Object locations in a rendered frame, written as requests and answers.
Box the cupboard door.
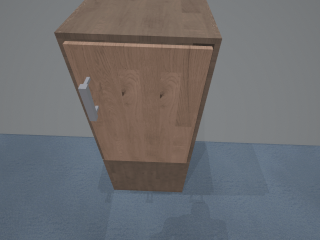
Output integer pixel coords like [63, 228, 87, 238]
[62, 41, 213, 163]

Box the handle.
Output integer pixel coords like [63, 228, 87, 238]
[78, 77, 99, 122]

